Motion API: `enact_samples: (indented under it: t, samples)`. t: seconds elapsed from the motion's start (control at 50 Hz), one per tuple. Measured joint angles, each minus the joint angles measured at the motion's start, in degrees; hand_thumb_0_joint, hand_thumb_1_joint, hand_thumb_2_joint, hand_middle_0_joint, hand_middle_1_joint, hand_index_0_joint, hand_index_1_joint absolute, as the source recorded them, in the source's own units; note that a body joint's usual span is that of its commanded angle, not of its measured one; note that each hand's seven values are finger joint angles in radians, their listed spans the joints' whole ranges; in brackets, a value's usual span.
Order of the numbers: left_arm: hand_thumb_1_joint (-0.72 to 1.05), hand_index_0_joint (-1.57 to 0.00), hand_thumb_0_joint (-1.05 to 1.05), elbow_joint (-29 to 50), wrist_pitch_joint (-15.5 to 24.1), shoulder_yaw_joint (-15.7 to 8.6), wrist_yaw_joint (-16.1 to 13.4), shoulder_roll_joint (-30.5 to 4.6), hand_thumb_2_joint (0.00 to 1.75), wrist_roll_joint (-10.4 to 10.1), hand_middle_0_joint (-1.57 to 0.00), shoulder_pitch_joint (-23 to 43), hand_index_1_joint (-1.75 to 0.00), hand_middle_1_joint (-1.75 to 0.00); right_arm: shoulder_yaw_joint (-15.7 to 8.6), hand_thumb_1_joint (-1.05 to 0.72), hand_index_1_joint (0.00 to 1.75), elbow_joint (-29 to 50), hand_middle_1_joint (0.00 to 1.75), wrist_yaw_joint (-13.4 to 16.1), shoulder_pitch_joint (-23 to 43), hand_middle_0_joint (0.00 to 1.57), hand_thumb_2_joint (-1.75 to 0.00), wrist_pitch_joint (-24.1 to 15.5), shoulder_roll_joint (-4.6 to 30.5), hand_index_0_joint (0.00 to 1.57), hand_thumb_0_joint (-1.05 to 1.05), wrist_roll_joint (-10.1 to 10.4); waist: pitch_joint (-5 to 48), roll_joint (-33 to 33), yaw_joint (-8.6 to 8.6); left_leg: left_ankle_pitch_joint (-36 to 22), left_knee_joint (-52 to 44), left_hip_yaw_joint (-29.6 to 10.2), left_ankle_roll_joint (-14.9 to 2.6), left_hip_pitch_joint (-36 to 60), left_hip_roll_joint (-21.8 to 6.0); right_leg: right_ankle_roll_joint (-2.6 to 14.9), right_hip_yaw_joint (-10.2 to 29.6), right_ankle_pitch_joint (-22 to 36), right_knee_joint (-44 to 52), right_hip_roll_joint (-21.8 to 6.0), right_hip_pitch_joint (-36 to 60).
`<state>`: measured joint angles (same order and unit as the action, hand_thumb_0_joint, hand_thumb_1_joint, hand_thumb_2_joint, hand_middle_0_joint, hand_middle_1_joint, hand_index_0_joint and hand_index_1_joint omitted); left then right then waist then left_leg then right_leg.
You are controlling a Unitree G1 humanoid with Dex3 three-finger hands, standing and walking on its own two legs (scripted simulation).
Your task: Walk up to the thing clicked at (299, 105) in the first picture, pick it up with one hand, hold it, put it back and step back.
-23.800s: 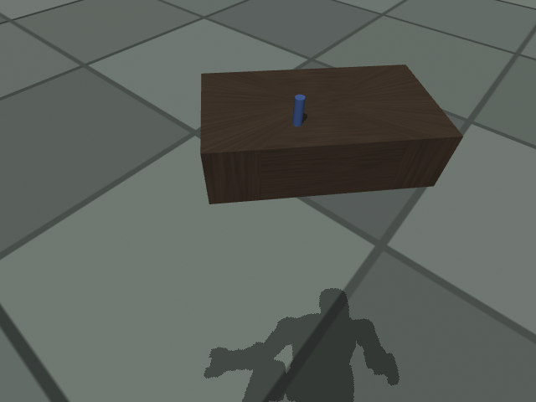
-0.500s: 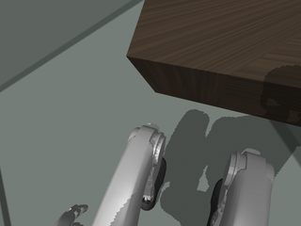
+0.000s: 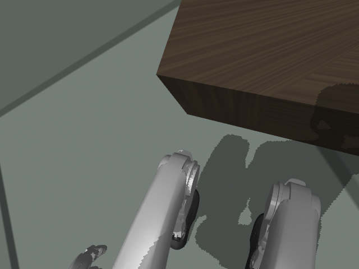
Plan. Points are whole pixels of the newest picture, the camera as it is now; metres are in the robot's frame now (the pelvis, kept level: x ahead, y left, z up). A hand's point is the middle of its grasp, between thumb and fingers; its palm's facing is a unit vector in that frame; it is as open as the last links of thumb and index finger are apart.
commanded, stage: rise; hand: right
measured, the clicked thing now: out of the picture +0.60 -0.29 +0.00
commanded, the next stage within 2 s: home in 0.20 s
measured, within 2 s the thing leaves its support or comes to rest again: neither
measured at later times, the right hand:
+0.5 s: hand out of the picture +0.55 -0.41 +0.14, palm faces +0.46 +0.82 -0.35, open 17.0 cm
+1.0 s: hand out of the picture +0.36 -0.29 +0.21, palm faces +0.31 +0.88 -0.35, open 17.3 cm
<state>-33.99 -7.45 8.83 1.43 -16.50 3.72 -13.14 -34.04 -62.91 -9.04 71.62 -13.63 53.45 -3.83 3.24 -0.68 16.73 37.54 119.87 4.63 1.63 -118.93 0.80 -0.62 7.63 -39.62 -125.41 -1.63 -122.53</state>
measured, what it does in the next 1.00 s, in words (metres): rises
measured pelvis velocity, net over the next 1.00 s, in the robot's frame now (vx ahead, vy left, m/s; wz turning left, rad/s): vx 0.06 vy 0.00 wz -0.11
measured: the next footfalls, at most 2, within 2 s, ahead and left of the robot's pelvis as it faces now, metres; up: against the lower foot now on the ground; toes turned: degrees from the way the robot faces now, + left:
none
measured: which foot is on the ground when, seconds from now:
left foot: down 0.00-1.00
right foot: down 0.00-1.00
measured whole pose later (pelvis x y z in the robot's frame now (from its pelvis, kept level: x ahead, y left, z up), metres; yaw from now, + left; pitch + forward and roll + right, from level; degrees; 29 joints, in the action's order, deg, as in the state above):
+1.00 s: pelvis +0.06 +0.00 +0.29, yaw -6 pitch +17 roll +4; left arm -33.8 -4.0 2.1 -4.0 -13.4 -2.0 -15.1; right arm -12.5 -43.5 7.6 13.5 1.5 21.9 -0.7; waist 7.7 -0.6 5.1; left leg 26.1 58.6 3.3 0.3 -49.7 1.3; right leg -1.0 3.7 -28.4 -63.9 -3.4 -52.8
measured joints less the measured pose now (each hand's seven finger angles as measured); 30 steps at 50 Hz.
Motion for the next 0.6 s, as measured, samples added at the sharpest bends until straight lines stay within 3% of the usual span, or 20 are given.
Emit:
enact_samples:
  t: [0.06, 0.16, 0.24, 0.3, 0.34, 0.38, 0.48, 0.6]
  samples:
    - [0.9, -0.21, 0.0, -0.8, 0.4, 0.0, 0.1, -0.3, 0.87, -0.5, -0.21, -0.2, -0.3, -0.31, 1.6, 0.17, 0.38, -4.5, 0.38, -1.8, 1.9, 0.45, -0.33, 1.4, 3.1, 0.45, 0.0, 0.3, 0.5, -1.1, -0.48, -0.3, -3.3, 0.2, 0.08, 2.4, 0.1, 0.29, 0.0, 0.2, 3.0, -0.2, 2.2]
    - [0.89, -0.21, 0.0, 0.2, 1.3, 0.6, 0.5, -1.8, 0.88, -1.4, -0.21, -1.6, -0.31, -0.31, 2.8, 0.17, 0.35, -8.9, 0.35, -5.4, 2.5, 0.41, -0.32, 2.1, 5.3, 0.41, 0.0, 1.7, 1.5, -1.4, -0.4, -0.6, -7.4, 0.2, 0.2, 5.7, 0.2, 0.59, -0.3, 0.4, 6.9, -0.5, 5.4]
    - [0.88, -0.21, 0.0, 1.7, -0.4, 0.1, 1.7, -2.0, 0.89, -1.6, -0.21, -1.8, -0.31, -0.31, 4.7, 0.23, 0.28, -12.7, 0.28, -2.6, 2.7, 0.32, -0.26, 4.9, 6.4, 0.33, 0.0, -5.1, 1.5, -0.6, 0.14, -1.2, -9.7, 0.0, 0.27, 7.4, 0.6, 0.73, -0.5, 0.6, 8.9, -1.0, 7.3]
    - [0.88, -0.21, 0.0, 3.0, -1.9, -0.3, 2.6, -1.6, 0.89, -1.8, -0.21, -2.1, -0.31, -0.31, 2.7, 0.3, 0.2, -9.9, 0.2, -0.5, 0.4, 0.24, -0.2, 8.1, 5.4, 0.24, -0.01, -8.3, 1.5, -0.1, 0.02, -1.8, -11.9, -0.3, 0.37, 8.7, 0.7, 0.79, -0.9, 1.1, 11.1, -1.2, 8.7]
    - [0.89, -0.21, 0.0, 3.6, -2.8, -0.7, 3.1, -1.0, 0.88, -2.1, -0.21, -2.1, -0.31, -0.31, 0.7, 0.35, 0.16, -7.0, 0.16, 1.1, -2.0, 0.19, -0.16, 8.9, 5.0, 0.2, -0.01, -9.4, 1.6, 0.2, -0.14, -2.2, -13.8, -0.4, 0.39, 10.2, 0.8, 0.77, -1.2, 1.4, 13.0, -1.3, 10.2]
    - [0.89, -0.21, 0.0, 3.6, -3.2, -1.2, 3.4, -0.2, 0.88, -2.2, -0.21, -2.1, -0.3, -0.3, 0.3, 0.39, 0.13, -5.2, 0.13, 2.9, -4.2, 0.15, -0.14, 9.2, 5.0, 0.16, -0.01, -9.5, 1.7, 0.4, -0.56, -2.6, -15.9, -0.6, 0.36, 12.4, 0.9, 0.76, -1.5, 1.7, 15.2, -1.6, 12.5]
    - [0.89, -0.21, 0.0, 2.0, -3.0, -2.3, 3.7, 1.0, 0.89, -2.0, -0.2, -2.2, -0.3, -0.3, 2.4, 0.45, 0.09, -4.0, 0.09, 6.8, -8.1, 0.09, -0.1, 9.7, 2.8, 0.1, -0.01, -9.1, 2.7, 0.2, -2.97, -3.5, -22.4, -0.6, 0.21, 19.1, 1.0, 0.71, -1.8, 2.6, 21.5, -1.8, 19.1]
    - [0.9, -0.2, 0.01, 0.7, -2.4, -4.4, 3.4, 1.0, 0.89, -2.8, -0.2, -2.1, -0.3, -0.3, 7.4, 0.5, 0.06, -1.2, 0.07, 8.6, -18.5, 0.07, -0.08, 10.4, -3.9, 0.07, -0.01, -6.4, 3.8, -1.6, -6.11, -4.7, -30.3, -0.9, 0.22, 28.7, 1.0, 0.9, -2.3, 3.6, 29.2, -1.9, 28.7]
